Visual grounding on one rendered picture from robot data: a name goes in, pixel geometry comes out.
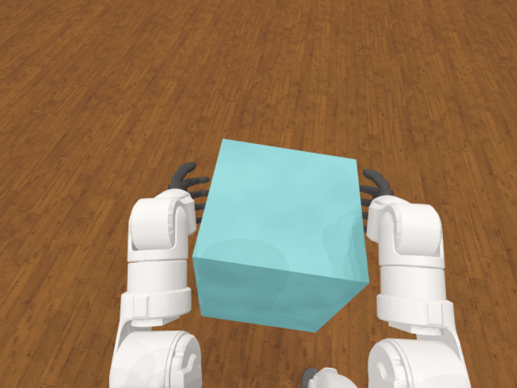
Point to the right robot forearm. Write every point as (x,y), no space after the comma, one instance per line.
(412,285)

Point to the left robot forearm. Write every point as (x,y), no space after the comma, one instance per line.
(157,291)

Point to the carton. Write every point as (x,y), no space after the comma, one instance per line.
(281,241)

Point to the robot left upper arm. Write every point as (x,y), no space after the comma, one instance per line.
(157,359)

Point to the left robot hand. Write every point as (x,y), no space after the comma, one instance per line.
(178,182)

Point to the robot right shin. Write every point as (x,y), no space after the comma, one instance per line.
(327,370)

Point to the right robot hand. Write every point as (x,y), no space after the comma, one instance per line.
(382,190)

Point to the robot right upper arm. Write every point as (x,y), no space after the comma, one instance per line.
(413,363)

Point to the right robot foot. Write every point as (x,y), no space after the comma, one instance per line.
(308,374)

